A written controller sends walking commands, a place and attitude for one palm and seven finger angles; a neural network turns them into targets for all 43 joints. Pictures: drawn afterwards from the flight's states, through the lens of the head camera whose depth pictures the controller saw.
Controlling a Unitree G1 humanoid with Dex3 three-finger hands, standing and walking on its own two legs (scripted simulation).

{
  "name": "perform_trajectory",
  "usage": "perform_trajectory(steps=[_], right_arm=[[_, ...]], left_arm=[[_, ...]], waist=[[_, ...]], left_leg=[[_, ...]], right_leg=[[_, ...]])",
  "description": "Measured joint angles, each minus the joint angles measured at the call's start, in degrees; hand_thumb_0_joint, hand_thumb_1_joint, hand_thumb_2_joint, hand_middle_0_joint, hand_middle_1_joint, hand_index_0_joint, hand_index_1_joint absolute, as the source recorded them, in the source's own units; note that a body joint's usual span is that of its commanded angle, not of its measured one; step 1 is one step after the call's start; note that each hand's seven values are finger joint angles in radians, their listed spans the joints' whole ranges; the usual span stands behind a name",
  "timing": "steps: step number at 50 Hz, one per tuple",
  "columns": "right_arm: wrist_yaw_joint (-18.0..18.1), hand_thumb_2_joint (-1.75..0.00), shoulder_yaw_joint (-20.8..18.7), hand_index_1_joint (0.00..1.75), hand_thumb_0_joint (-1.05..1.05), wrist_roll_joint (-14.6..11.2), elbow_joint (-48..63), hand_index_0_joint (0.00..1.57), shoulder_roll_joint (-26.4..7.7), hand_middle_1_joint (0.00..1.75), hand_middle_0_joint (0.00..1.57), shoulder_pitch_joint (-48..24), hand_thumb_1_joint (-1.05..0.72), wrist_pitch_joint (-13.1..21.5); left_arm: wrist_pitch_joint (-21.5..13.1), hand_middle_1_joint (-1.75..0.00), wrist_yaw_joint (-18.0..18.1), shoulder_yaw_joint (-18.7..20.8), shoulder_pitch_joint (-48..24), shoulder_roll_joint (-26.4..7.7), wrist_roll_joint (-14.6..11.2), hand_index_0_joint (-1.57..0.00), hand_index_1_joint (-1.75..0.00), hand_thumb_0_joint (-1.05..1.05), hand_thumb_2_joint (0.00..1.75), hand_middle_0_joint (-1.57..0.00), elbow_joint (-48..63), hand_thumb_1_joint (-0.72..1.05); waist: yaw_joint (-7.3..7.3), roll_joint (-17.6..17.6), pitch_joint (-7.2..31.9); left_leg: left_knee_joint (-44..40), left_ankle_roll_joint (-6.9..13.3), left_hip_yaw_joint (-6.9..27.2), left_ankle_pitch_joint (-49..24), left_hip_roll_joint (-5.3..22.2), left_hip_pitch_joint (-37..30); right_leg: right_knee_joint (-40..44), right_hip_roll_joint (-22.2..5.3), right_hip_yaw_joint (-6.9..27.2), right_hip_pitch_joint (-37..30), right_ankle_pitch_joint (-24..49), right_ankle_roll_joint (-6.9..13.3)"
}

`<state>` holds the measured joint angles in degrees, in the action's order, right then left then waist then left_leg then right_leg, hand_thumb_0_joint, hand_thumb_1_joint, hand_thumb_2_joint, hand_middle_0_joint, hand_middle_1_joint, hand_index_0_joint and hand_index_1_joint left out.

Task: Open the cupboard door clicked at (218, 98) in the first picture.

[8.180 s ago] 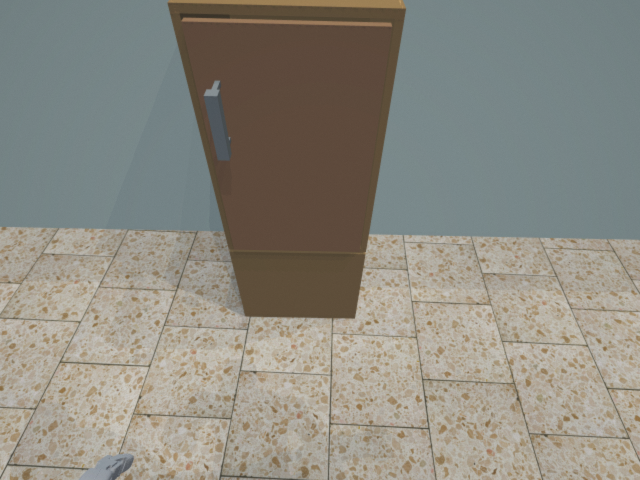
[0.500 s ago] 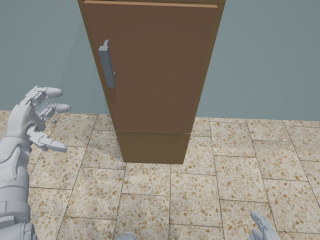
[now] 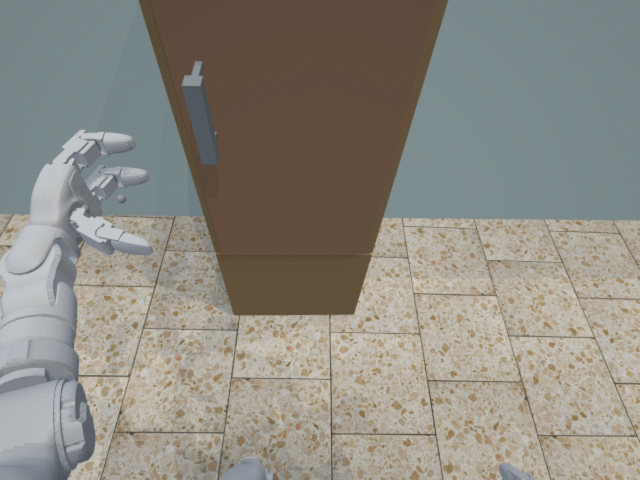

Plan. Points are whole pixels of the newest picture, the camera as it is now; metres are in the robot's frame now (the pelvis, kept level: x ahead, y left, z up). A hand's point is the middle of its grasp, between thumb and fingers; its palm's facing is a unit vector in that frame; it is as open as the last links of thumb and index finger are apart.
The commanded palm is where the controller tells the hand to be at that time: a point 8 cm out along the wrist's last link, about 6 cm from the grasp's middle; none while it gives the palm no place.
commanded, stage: move the hooked fingers beside the handle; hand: left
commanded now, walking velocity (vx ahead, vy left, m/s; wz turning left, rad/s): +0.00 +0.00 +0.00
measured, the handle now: (204, 114) +0.60 +0.18 +0.09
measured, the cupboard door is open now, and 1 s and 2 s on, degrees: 0 0 0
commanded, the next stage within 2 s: slide the fingers in behind the handle in 1.88 s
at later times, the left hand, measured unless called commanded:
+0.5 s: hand (152, 153) +0.50 +0.23 +0.11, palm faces +0.01 -1.00 +0.00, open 14.0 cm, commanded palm +0.49 +0.28 +0.10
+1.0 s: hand (157, 132) +0.55 +0.23 +0.10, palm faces +0.01 -1.00 -0.01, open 14.0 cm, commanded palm +0.53 +0.28 +0.10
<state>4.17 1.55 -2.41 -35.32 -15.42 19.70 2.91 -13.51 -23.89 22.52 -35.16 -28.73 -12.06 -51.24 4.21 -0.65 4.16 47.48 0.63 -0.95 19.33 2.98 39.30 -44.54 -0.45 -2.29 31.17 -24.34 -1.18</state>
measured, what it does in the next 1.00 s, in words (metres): stands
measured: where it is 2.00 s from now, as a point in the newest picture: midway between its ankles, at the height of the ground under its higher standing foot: outside the picture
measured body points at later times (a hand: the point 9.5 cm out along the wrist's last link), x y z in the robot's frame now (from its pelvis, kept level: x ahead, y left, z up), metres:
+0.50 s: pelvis +0.00 -0.01 -0.01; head +0.10 +0.01 +0.43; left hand +0.49 +0.28 +0.11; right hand -0.01 -0.29 -0.11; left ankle +0.04 +0.11 -0.70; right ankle -0.03 -0.14 -0.70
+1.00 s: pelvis +0.02 +0.00 -0.02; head +0.15 +0.02 +0.41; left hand +0.54 +0.29 +0.10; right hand -0.04 -0.26 -0.11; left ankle +0.04 +0.11 -0.70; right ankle -0.03 -0.14 -0.70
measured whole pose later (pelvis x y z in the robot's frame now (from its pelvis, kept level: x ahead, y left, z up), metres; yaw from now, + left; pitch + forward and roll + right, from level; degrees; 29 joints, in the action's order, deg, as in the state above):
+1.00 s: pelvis +0.02 +0.00 -0.02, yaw -3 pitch +22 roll -4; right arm 1.8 2.3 0.2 -35.0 -15.3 27.0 -4.9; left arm -15.3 -21.9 29.6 -57.0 -42.7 -3.6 -70.5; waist 11.8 -1.4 5.2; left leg 53.2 0.4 -1.2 22.3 5.7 52.6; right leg -48.0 2.1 -1.3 44.2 -25.4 -1.1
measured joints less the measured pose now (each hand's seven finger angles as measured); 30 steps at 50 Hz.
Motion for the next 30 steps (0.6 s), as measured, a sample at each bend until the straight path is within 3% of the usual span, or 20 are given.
perform_trajectory(steps=[8,14,21,30], right_arm=[[-0.7,-0.9,0.4,0.3,0.01,0.6,-0.2,0.2,0.2,0.3,0.21,0.0,-0.9,-1.4],[-0.8,-0.9,0.5,0.3,0.01,0.9,-0.6,0.2,-0.1,0.3,0.21,0.9,-0.9,-2.6],[-0.8,-0.9,0.0,0.3,0.01,1.1,-2.0,0.2,-0.8,0.3,0.21,3.1,-0.9,-3.8],[-0.5,-0.9,0.4,0.3,0.01,1.3,-1.4,0.2,-1.6,0.3,0.2,4.7,-0.9,-5.0]], left_arm=[[-2.1,-1.2,2.4,0.5,-6.1,-0.6,2.0,-0.3,-1.2,-0.01,0.3,-0.3,-6.4,-0.5],[-3.2,-1.2,3.0,1.7,-10.9,-3.8,4.2,-0.3,-1.2,-0.01,0.3,-0.3,-12.2,-0.5],[-4.3,-1.2,2.2,2.6,-15.4,-6.9,4.8,-0.3,-1.2,-0.01,0.3,-0.3,-16.0,-0.5],[-2.5,-1.2,2.2,4.9,-21.7,-13.1,7.6,-0.3,-1.2,-0.01,0.3,-0.3,-21.9,-0.5]], waist=[[1.19,0.1,0.2],[2.69,0.1,0.0],[4.13,0.0,0.1],[7.03,-0.2,-0.3]], left_leg=[[0.9,0.0,-0.2,0.1,0.2,2.1],[2.1,-0.3,0.0,0.2,0.7,4.5],[3.2,-0.7,0.4,0.5,1.3,7.2],[4.7,-0.9,0.7,0.9,2.2,10.9]], right_leg=[[-1.3,0.2,0.3,2.3,-0.2,0.0],[-2.6,0.6,0.2,4.8,-0.4,0.3],[-3.6,1.3,0.0,7.5,-0.6,0.7],[-4.6,2.2,-0.1,11.1,-0.7,1.0]])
